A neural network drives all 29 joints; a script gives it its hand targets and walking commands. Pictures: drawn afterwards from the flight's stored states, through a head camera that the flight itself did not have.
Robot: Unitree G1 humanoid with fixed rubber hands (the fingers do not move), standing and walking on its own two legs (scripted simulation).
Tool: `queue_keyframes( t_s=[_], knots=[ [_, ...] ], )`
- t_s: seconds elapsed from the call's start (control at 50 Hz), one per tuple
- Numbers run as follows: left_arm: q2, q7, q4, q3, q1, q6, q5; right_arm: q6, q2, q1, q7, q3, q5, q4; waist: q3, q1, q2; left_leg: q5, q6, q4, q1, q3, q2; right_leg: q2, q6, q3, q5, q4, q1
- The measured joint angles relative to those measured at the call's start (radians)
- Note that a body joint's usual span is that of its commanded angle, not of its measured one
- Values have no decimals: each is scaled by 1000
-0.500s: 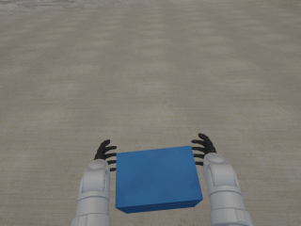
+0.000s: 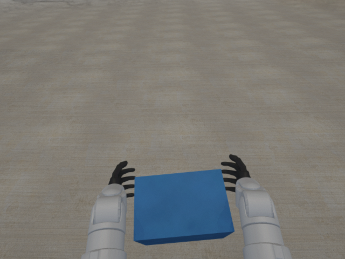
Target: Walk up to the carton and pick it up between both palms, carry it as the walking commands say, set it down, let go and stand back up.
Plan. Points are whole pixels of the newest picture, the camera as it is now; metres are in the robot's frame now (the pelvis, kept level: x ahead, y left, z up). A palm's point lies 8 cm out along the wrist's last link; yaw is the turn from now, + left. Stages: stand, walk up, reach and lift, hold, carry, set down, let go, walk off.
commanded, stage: reach and lift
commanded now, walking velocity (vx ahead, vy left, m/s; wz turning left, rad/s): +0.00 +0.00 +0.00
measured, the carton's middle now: (181, 209) +0.28 -0.01 -0.04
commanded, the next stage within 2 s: hold in 0.28 s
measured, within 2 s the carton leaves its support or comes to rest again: neither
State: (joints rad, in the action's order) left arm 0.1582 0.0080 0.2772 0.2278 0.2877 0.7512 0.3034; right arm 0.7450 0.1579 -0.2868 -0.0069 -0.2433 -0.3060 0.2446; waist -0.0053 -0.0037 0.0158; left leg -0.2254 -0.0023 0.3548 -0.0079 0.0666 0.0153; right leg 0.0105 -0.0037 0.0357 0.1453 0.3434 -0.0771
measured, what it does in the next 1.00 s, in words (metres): stands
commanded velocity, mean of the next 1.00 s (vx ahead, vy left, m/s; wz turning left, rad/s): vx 0.00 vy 0.00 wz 0.00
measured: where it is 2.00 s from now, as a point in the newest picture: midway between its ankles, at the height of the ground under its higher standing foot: outside the picture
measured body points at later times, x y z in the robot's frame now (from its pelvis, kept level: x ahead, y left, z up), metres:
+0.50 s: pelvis -0.01 +0.00 +0.00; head -0.06 -0.01 +0.45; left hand +0.29 +0.15 +0.04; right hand +0.29 -0.16 +0.04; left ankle -0.01 +0.12 -0.75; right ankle +0.04 -0.12 -0.75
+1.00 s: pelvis -0.01 -0.01 +0.00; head -0.06 -0.01 +0.45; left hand +0.29 +0.15 +0.04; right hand +0.29 -0.16 +0.04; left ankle -0.01 +0.12 -0.75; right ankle +0.04 -0.12 -0.75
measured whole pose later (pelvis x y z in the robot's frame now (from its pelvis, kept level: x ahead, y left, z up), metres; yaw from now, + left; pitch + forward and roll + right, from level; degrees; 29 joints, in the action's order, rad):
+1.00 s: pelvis -0.01 -0.01 +0.00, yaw +0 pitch -8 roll +0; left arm 0.15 -0.01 0.26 0.22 0.27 0.75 0.30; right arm 0.75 0.15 -0.27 -0.01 -0.23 -0.29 0.24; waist 0.00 0.00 0.01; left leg -0.22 -0.01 0.37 -0.01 0.07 0.01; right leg 0.01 0.00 0.03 0.15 0.37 -0.09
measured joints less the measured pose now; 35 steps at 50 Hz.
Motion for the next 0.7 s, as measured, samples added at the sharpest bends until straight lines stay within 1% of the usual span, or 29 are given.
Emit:
queue_keyframes(
  t_s=[0.2, 0.38, 0.7],
  knots=[
    [-7, 7, -22, -27, -28, 9, -13, 9, -8, 34, 7, 20, 13, -27, 2, -3, -2, 3, 3, -10, 11, -4, 2, -2, -2, 4, -1, -5, 8],
    [-11, 4, -37, -39, -47, 12, -19, 16, -11, 48, 5, 34, 17, -39, 3, -3, -2, 5, 0, -7, 13, -1, 1, -1, 0, 2, -2, -1, 10],
    [-5, -17, -6, -4, -20, -2, -4, 8, -2, 11, -5, 9, 8, 0, 3, 7, -3, 1, -7, 25, -9, 7, -3, 4, 7, -6, 3, 31, -11]
  ],
)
